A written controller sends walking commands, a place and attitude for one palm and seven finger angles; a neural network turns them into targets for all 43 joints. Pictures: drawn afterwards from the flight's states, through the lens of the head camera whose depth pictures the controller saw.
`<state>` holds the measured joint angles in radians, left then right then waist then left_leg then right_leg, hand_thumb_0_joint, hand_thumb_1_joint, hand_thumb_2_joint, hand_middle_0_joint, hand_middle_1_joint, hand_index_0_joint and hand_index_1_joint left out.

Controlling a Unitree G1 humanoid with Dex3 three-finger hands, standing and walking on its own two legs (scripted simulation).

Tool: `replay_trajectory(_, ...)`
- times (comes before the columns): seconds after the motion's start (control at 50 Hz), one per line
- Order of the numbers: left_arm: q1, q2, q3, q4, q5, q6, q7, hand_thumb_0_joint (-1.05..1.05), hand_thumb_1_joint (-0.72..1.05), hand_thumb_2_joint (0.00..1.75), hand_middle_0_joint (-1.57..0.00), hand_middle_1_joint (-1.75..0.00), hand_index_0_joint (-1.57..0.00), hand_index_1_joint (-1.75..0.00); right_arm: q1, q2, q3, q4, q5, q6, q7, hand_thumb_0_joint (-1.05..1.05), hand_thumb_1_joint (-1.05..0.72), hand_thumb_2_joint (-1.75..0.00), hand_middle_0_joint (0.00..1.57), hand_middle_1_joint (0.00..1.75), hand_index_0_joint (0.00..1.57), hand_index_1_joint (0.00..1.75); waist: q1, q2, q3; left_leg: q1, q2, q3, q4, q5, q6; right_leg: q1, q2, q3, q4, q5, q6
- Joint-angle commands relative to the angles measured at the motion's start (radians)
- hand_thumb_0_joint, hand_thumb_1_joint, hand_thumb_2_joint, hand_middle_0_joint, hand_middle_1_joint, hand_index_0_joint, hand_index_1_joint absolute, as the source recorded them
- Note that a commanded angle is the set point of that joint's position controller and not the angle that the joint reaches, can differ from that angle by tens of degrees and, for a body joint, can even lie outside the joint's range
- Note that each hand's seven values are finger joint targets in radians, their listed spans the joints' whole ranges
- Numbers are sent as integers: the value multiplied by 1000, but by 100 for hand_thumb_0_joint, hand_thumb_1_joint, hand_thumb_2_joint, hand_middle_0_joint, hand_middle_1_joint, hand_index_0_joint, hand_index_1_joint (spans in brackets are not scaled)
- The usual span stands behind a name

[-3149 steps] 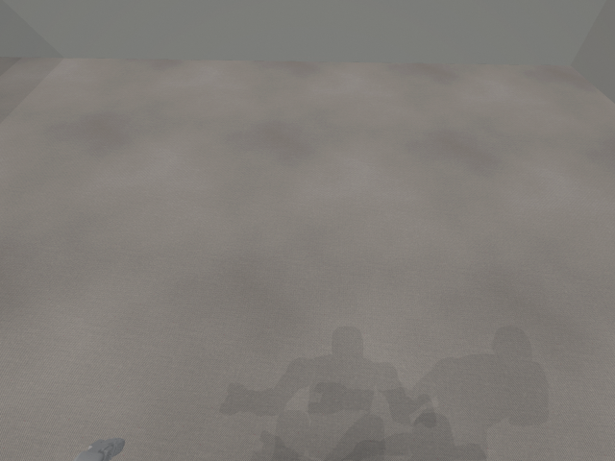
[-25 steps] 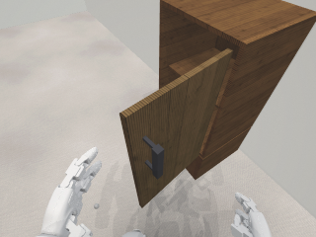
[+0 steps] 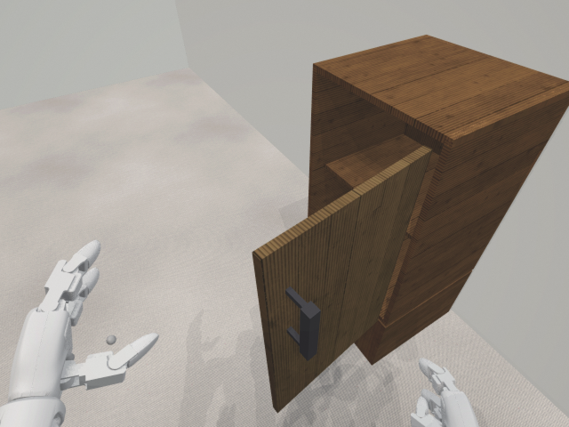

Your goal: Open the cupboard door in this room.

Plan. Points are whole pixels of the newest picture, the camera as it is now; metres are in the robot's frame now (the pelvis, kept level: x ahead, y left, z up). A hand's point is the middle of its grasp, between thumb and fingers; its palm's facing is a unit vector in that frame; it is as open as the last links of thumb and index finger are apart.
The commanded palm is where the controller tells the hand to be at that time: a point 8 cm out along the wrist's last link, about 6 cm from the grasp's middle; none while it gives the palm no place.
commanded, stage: draw the hand back to the body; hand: left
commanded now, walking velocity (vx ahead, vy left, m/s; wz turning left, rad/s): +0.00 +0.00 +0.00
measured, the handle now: (300, 323) +0.30 +0.01 -0.03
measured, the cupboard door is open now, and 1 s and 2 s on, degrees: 99 99 99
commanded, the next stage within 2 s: step back with the hand held close in 0.64 s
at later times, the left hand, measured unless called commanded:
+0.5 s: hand (73, 309) +0.19 +0.25 +0.16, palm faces +0.42 -0.83 -0.38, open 7.6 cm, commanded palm +0.14 +0.29 +0.19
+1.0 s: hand (93, 298) +0.20 +0.23 +0.17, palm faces +0.35 -0.81 -0.47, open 7.4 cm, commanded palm +0.14 +0.27 +0.19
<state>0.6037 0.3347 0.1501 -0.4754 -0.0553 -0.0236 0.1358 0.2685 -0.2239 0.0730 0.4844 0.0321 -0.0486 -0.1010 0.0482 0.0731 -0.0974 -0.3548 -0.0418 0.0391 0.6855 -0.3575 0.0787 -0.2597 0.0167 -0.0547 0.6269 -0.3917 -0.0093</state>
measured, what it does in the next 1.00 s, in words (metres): stands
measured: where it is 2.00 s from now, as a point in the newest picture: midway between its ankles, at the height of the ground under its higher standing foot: outside the picture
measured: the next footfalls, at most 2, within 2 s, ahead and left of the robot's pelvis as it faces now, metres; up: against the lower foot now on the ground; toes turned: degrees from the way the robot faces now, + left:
left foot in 1.82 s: -0.04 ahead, +0.11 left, +0.00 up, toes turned +4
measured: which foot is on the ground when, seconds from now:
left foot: down 0.00-1.00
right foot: down 0.00-1.00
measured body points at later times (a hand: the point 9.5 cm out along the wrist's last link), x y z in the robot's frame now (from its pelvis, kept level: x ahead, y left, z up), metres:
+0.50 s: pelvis +0.00 -0.01 +0.02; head -0.02 -0.03 +0.47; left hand +0.16 +0.29 +0.18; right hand +0.18 -0.24 -0.06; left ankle +0.00 +0.06 -0.72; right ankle -0.04 -0.12 -0.72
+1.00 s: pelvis -0.01 -0.02 +0.02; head +0.00 -0.04 +0.47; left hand +0.18 +0.27 +0.20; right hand +0.17 -0.27 -0.07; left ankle +0.00 +0.06 -0.72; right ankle -0.04 -0.12 -0.72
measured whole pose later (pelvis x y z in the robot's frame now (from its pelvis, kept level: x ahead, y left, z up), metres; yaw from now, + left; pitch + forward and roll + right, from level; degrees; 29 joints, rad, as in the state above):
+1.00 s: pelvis -0.01 -0.02 +0.02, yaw -2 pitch +0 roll -1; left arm 0.51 0.38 0.36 -0.41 -0.06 -0.13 0.11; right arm 0.16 -0.26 0.01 0.58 0.01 0.00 -0.08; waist 0.02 0.06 0.02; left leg -0.21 -0.01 0.06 0.44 -0.22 0.05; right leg -0.14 0.05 -0.02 0.39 -0.25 -0.04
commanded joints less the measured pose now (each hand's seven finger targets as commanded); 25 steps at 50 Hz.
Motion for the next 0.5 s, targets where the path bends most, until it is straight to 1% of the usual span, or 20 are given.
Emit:
replay_trajectory(0.0,-42,148,167,-161,-6,-59,14,0,48,72,-19,-30,-19,-30,-132,-115,-61,-136,-8,-66,3,0,-90,-90,20,30,20,30,8,-38,14,141,92,-117,-189,296,-66,-6,-13,22,-144,233,-22)
replay_trajectory(0.02,-51,141,168,-171,-8,-62,11,0,51,74,-19,-30,-19,-30,-136,-114,-61,-133,-7,-67,6,0,-90,-90,20,30,20,30,5,-26,16,154,92,-114,-199,312,-69,4,-15,23,-150,242,-20)
replay_trajectory(0.04,-79,154,185,-181,-9,-66,10,0,55,75,-19,-30,-19,-30,-139,-115,-61,-127,-8,-67,8,0,-90,-90,20,30,20,30,6,-22,19,166,94,-117,-210,319,-72,9,-14,23,-159,243,-20)
replay_trajectory(0.06,-100,157,194,-187,-9,-69,8,0,58,76,-19,-30,-19,-30,-143,-115,-63,-122,-7,-69,10,0,-90,-90,20,30,20,30,5,1,27,182,98,-118,-222,329,-75,12,-13,25,-168,243,-20)
replay_trajectory(0.08,-126,176,215,-199,-10,-73,10,0,62,78,-19,-30,-19,-30,-144,-116,-63,-116,-10,-72,10,0,-90,-90,20,30,20,30,6,-11,22,193,97,-119,-233,325,-76,24,-12,24,-177,246,-19)
replay_trajectory(0.1,-135,197,240,-196,-11,-75,12,0,65,80,-19,-30,-19,-30,-154,-120,-66,-108,-10,-75,10,0,-90,-90,20,30,20,30,11,9,17,196,97,-113,-242,323,-74,47,-12,29,-190,251,-23)
replay_trajectory(0.14,-154,216,275,-215,-15,-84,15,0,73,82,-19,-30,-19,-30,-153,-117,-66,-97,-12,-81,11,0,-90,-90,20,30,20,30,13,11,2,214,92,-106,-250,351,-74,72,-13,30,-199,278,-24)
replay_trajectory(0.2,-184,249,327,-217,-19,-92,18,0,83,87,-20,-30,-20,-30,-165,-122,-69,-77,-13,-92,16,0,-90,-90,20,30,20,30,20,49,4,236,94,-106,-271,374,-80,100,-11,33,-222,290,-27)
replay_trajectory(0.22,-191,243,333,-211,-21,-94,18,0,87,88,-20,-30,-20,-30,-164,-118,-69,-71,-12,-93,17,0,-90,-90,20,30,20,30,17,54,9,239,92,-103,-276,375,-81,103,-13,31,-224,291,-26)
replay_trajectory(0.24,-202,246,343,-195,-23,-95,18,0,90,90,-20,-30,-20,-30,-164,-120,-71,-64,-12,-92,18,0,-90,-90,20,30,20,30,16,36,23,242,94,-106,-283,366,-83,97,-10,30,-232,284,-25)
replay_trajectory(0.26,-180,201,308,-156,-24,-96,12,0,90,90,-20,-30,-20,-30,-165,-119,-74,-58,-12,-91,22,0,-90,-90,20,30,20,30,10,28,52,243,95,-102,-290,362,-81,87,-9,29,-240,280,-23)
replay_trajectory(0.28,-163,174,288,-125,-26,-92,5,0,90,90,-20,-30,-20,-30,-165,-124,-77,-55,-13,-88,26,0,-90,-90,20,30,20,30,8,11,68,243,96,-103,-297,355,-80,85,-8,27,-247,274,-21)
replay_trajectory(0.3,-140,149,267,-89,-28,-87,-2,0,90,90,-20,-30,-20,-30,-168,-129,-81,-54,-11,-84,30,0,-90,-90,20,30,20,30,9,-21,83,240,97,-100,-300,352,-74,92,-6,28,-259,278,-22)
replay_trajectory(0.32,-130,131,249,-68,-32,-82,-8,0,90,90,-20,-30,-20,-30,-168,-131,-85,-55,-11,-76,32,0,-90,-90,20,30,20,30,4,-41,94,247,98,-93,-303,345,-68,86,-9,30,-263,280,-17)
replay_trajectory(0.34,-145,136,248,-73,-32,-82,-10,0,90,90,-20,-30,-20,-30,-170,-135,-89,-56,-12,-69,32,0,-90,-90,20,30,20,30,4,-51,93,246,96,-89,-307,324,-64,90,-10,32,-268,277,-16)
replay_trajectory(0.4,-181,185,276,-113,-27,-95,-9,0,90,90,-20,-30,-20,-30,-185,-140,-93,-58,-14,-64,30,0,-90,-90,20,30,20,30,12,-57,61,251,89,-84,-320,279,-56,123,-9,39,-280,263,-18)
replay_trajectory(0.42,-202,202,292,-150,-27,-104,-6,0,90,90,-20,-30,-20,-30,-188,-135,-92,-61,-17,-68,28,0,-90,-90,20,30,20,30,15,-46,31,256,84,-82,-319,278,-53,137,-12,42,-278,271,-19)
replay_trajectory(0.44,-205,219,303,-172,-22,-110,-4,0,90,90,-20,-30,-20,-30,-191,-130,-91,-57,-16,-73,24,0,-90,-90,20,30,20,30,18,-17,8,270,80,-76,-312,292,-50,144,-13,48,-278,286,-19)
replay_trajectory(0.46,-200,228,313,-188,-23,-112,-1,0,90,90,-20,-30,-20,-30,-191,-125,-88,-56,-19,-77,22,0,-90,-90,20,30,20,30,21,-18,-3,272,78,-77,-311,305,-52,155,-13,45,-275,301,-20)
replay_trajectory(0.48,-204,237,318,-211,-23,-116,1,0,90,90,-20,-30,-20,-30,-194,-123,-87,-54,-18,-83,22,0,-90,-90,20,30,20,30,22,6,-15,279,73,-72,-304,318,-51,160,-15,50,-278,316,-21)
